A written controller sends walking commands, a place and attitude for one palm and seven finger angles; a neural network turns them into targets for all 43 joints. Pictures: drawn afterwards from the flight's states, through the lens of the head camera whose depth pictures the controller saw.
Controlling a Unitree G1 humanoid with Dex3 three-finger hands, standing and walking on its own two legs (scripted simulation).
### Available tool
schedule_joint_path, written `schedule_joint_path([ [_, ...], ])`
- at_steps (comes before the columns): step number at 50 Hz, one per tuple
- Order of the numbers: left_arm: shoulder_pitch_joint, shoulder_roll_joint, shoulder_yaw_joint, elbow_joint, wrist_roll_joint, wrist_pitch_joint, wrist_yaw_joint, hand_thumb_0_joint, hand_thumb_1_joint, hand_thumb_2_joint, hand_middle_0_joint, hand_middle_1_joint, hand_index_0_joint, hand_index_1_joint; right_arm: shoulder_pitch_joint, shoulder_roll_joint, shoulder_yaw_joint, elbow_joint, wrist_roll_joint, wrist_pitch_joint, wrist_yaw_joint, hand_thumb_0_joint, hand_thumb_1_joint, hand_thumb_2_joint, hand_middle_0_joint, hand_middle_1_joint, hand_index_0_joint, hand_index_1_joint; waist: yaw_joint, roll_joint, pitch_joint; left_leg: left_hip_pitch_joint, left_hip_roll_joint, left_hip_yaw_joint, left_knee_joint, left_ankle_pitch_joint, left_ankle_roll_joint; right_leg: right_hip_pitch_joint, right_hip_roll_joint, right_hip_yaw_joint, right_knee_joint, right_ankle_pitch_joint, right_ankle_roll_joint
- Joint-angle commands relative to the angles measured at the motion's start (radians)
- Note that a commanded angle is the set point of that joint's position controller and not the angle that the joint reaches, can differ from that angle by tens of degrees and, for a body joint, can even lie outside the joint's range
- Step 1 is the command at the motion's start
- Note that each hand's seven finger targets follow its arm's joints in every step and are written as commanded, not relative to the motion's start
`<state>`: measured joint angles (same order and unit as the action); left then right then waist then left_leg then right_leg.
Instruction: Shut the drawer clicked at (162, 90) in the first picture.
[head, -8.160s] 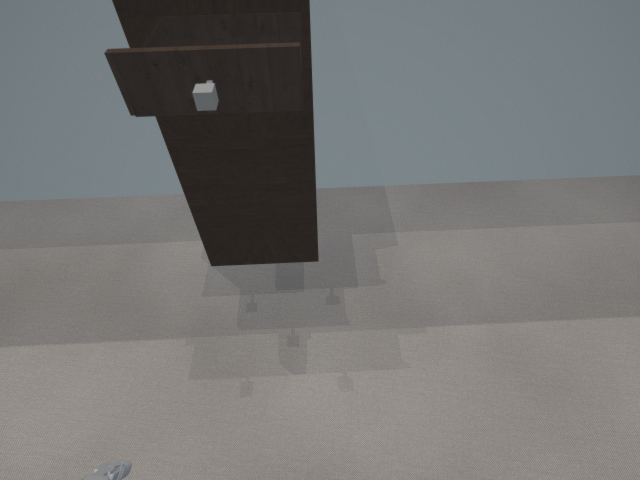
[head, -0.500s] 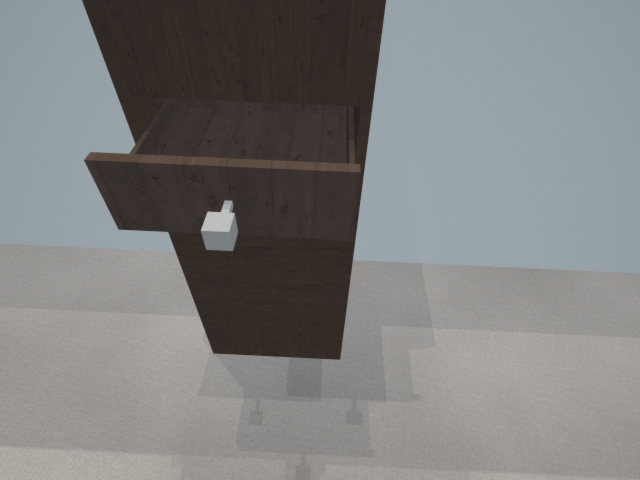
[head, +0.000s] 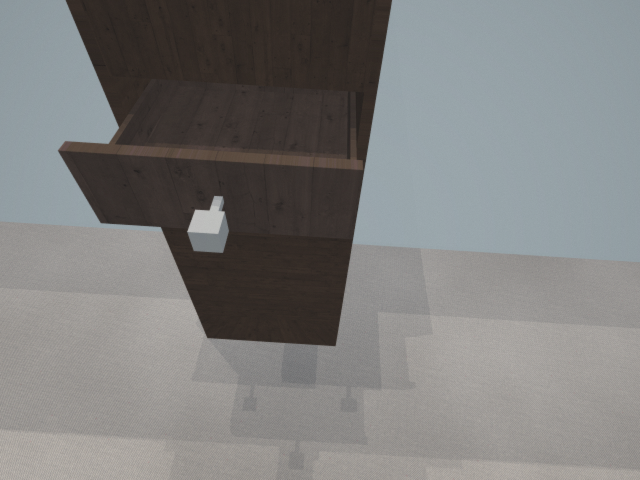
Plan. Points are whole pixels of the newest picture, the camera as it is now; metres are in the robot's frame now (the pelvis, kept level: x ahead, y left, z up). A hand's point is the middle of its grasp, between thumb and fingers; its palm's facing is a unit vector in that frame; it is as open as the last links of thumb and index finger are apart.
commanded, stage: come to a stop and stand still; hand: left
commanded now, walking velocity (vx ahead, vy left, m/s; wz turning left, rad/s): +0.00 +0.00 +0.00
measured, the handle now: (212, 220) +0.41 +0.18 +0.09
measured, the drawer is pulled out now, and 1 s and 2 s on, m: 0.18 0.18 0.18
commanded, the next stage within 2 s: none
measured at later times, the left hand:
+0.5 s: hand out of the picture -0.01 +0.21 -0.17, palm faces +0.04 -0.98 -0.20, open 7.3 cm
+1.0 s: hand out of the picture -0.17 +0.18 -0.18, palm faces +0.11 -0.98 -0.14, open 7.3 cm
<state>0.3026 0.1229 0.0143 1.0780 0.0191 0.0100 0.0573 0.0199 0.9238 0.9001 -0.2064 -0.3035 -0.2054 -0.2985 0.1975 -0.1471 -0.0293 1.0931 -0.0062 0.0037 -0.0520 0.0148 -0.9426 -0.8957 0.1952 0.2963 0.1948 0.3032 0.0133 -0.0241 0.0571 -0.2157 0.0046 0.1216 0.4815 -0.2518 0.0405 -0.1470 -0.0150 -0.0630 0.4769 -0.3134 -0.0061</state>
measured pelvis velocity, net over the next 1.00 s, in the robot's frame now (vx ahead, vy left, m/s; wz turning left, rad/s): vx -0.09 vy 0.04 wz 0.04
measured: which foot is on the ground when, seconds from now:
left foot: down 0.00-1.00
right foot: down 0.00-1.00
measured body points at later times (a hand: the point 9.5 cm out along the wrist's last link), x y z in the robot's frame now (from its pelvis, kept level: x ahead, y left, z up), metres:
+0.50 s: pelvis -0.05 +0.03 +0.00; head -0.07 +0.03 +0.45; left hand -0.02 +0.26 -0.15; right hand -0.01 -0.21 -0.15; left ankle +0.01 +0.09 -0.74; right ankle -0.04 -0.11 -0.74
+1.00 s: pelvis -0.09 +0.04 +0.00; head -0.10 +0.05 +0.45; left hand -0.17 +0.23 -0.16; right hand -0.08 -0.18 -0.16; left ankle +0.00 +0.09 -0.74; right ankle -0.04 -0.11 -0.74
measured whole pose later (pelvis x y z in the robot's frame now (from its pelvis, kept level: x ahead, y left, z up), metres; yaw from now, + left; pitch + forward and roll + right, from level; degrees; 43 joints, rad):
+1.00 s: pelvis -0.09 +0.04 +0.00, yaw +2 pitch -2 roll -1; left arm 0.46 0.09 0.00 1.11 0.03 0.00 0.04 0.01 0.91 0.90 -0.20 -0.30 -0.20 -0.30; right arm 0.31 -0.12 -0.03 1.11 -0.01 0.02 -0.01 0.01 -0.91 -0.90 0.20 0.30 0.19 0.30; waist 0.01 0.01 0.00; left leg -0.30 -0.05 0.11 0.42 -0.13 0.10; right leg -0.24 -0.04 -0.05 0.47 -0.22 0.02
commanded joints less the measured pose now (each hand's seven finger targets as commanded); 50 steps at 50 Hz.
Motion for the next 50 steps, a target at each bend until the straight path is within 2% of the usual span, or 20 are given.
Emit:
schedule_joint_path([
  [1,0.074,0.089,0.013,-0.025,0.001,-0.003,-0.007,0.000,0.900,0.900,-0.200,-0.300,-0.200,-0.300,0.059,-0.089,-0.010,-0.028,-0.005,-0.006,0.010,0.000,-0.900,-0.900,0.200,0.300,0.200,0.300,0.000,0.018,-0.024,0.049,0.135,-0.147,-0.089,0.288,0.000,-0.040,-0.105,0.094,-0.082,0.266,-0.007],
  [2,0.038,0.272,-0.005,-0.111,0.013,-0.024,-0.008,0.000,0.900,0.900,-0.200,-0.300,-0.200,-0.300,0.038,-0.216,-0.017,-0.151,-0.011,-0.022,0.023,0.000,-0.900,-0.900,0.200,0.300,0.200,0.300,-0.027,0.101,0.039,0.037,0.097,-0.189,-0.104,0.319,-0.023,-0.084,-0.083,0.094,-0.064,0.145,-0.022],
  [3,0.029,0.207,0.018,-0.130,0.003,-0.021,-0.003,0.000,0.900,0.900,-0.200,-0.300,-0.200,-0.300,0.019,-0.192,-0.028,-0.162,-0.017,-0.038,0.021,0.000,-0.900,-0.900,0.200,0.300,0.200,0.300,-0.010,0.140,-0.087,0.050,0.135,-0.194,-0.040,0.341,0.000,-0.101,-0.087,0.085,-0.003,0.101,-0.025],
  [4,0.051,0.180,0.007,-0.137,0.001,-0.023,-0.005,0.000,0.900,0.900,-0.200,-0.300,-0.200,-0.300,0.044,-0.152,-0.022,-0.171,-0.017,-0.037,0.018,0.000,-0.900,-0.900,0.200,0.300,0.200,0.300,-0.011,0.122,-0.180,0.077,0.132,-0.201,0.009,0.413,0.011,-0.071,-0.088,0.085,0.009,0.192,-0.033],
  [5,0.062,0.167,0.007,-0.141,-0.001,-0.022,-0.006,0.000,0.900,0.900,-0.200,-0.300,-0.200,-0.300,0.058,-0.144,-0.022,-0.179,-0.017,-0.032,0.016,0.000,-0.900,-0.900,0.200,0.300,0.200,0.300,-0.013,0.061,-0.186,0.059,0.127,-0.187,0.032,0.377,0.014,-0.065,-0.097,0.092,0.000,0.221,-0.039],
  [7,0.046,0.173,0.006,-0.168,0.001,-0.016,-0.009,0.000,0.900,0.900,-0.200,-0.300,-0.200,-0.300,0.075,-0.135,-0.017,-0.192,-0.019,-0.021,0.023,0.000,-0.900,-0.900,0.200,0.300,0.200,0.300,-0.020,-0.049,-0.141,-0.008,0.096,-0.156,0.041,0.235,0.011,-0.059,-0.118,0.120,-0.017,0.240,-0.052],
  [8,0.025,0.178,0.009,-0.181,0.000,-0.012,-0.010,0.000,0.900,0.900,-0.200,-0.300,-0.200,-0.300,0.072,-0.133,-0.019,-0.197,-0.019,-0.015,0.025,0.000,-0.900,-0.900,0.200,0.300,0.200,0.300,-0.025,-0.067,-0.075,-0.041,0.085,-0.144,0.029,0.151,0.007,-0.094,-0.127,0.125,-0.031,0.184,-0.056],
  [9,0.013,0.186,0.009,-0.190,0.000,-0.009,-0.012,0.000,0.900,0.900,-0.200,-0.300,-0.200,-0.300,0.069,-0.136,-0.019,-0.200,-0.018,-0.011,0.027,0.000,-0.900,-0.900,0.200,0.300,0.200,0.300,-0.028,-0.042,-0.028,-0.061,0.080,-0.146,0.010,0.091,0.004,-0.134,-0.124,0.132,-0.042,0.108,-0.058],
  [11,0.004,0.196,0.011,-0.205,0.000,-0.008,-0.014,0.000,0.900,0.900,-0.200,-0.300,-0.200,-0.300,0.064,-0.148,-0.019,-0.205,-0.020,-0.010,0.032,0.000,-0.900,-0.900,0.200,0.300,0.200,0.300,-0.024,0.002,0.006,-0.081,0.092,-0.171,-0.032,0.050,0.011,-0.157,-0.099,0.116,-0.037,0.037,-0.052],
  [13,0.015,0.194,0.007,-0.206,0.000,-0.007,-0.015,0.000,0.900,0.900,-0.200,-0.300,-0.200,-0.300,0.063,-0.150,-0.012,-0.202,-0.020,-0.011,0.036,0.000,-0.900,-0.900,0.200,0.300,0.200,0.300,-0.014,0.009,0.008,-0.101,0.100,-0.182,-0.060,0.027,0.016,-0.131,-0.084,0.097,-0.034,0.027,-0.040],
  [20,0.033,0.176,0.001,-0.180,0.001,-0.007,-0.019,0.000,0.900,0.900,-0.200,-0.300,-0.200,-0.300,0.075,-0.158,-0.010,-0.177,-0.018,-0.012,0.041,0.000,-0.900,-0.900,0.200,0.300,0.200,0.300,-0.009,0.029,0.030,-0.136,0.112,-0.217,-0.176,-0.160,0.016,-0.110,-0.074,0.073,-0.058,-0.018,-0.021],
  [28,0.104,0.131,-0.003,-0.116,0.006,-0.010,-0.019,0.000,0.900,0.900,-0.200,-0.300,-0.200,-0.300,0.105,-0.142,-0.011,-0.120,-0.014,-0.008,0.041,0.000,-0.900,-0.900,0.200,0.300,0.200,0.300,-0.007,0.043,0.018,-0.128,0.116,-0.228,-0.231,-0.235,0.016,-0.102,-0.071,0.061,-0.087,-0.034,-0.010],
  [36,0.186,0.084,-0.004,-0.039,0.011,-0.013,-0.017,0.000,0.900,0.900,-0.200,-0.300,-0.200,-0.300,0.133,-0.121,-0.016,-0.065,-0.010,-0.001,0.035,0.000,-0.900,-0.900,0.200,0.300,0.200,0.300,-0.006,0.065,0.037,-0.145,0.121,-0.238,-0.263,-0.286,0.014,-0.108,-0.063,0.053,-0.091,-0.045,-0.006],
  [42,0.229,0.062,-0.002,0.000,0.013,-0.016,-0.013,0.000,0.900,0.900,-0.200,-0.300,-0.200,-0.300,0.152,-0.103,-0.019,-0.035,-0.007,0.004,0.034,0.000,-0.900,-0.900,0.200,0.300,0.200,0.300,-0.009,0.024,0.039,-0.133,0.114,-0.231,-0.252,-0.278,0.011,-0.133,-0.064,0.071,-0.110,-0.079,-0.008],
  [46,0.251,0.044,-0.001,0.017,0.013,-0.017,-0.012,0.000,0.900,0.900,-0.200,-0.300,-0.200,-0.300,0.156,-0.089,-0.021,-0.022,-0.008,0.005,0.032,0.000,-0.900,-0.900,0.200,0.300,0.200,0.300,-0.007,0.019,0.050,-0.138,0.111,-0.236,-0.260,-0.282,0.008,-0.147,-0.058,0.079,-0.107,-0.089,-0.009],
  [50,0.275,0.030,0.003,0.029,0.015,-0.012,-0.012,0.000,0.900,0.900,-0.200,-0.300,-0.200,-0.300,0.148,-0.089,-0.023,-0.016,-0.009,0.008,0.030,0.000,-0.900,-0.900,0.200,0.300,0.200,0.300,-0.001,0.053,0.053,-0.153,0.117,-0.248,-0.292,-0.323,0.004,-0.139,-0.040,0.063,-0.070,-0.074,-0.006],
])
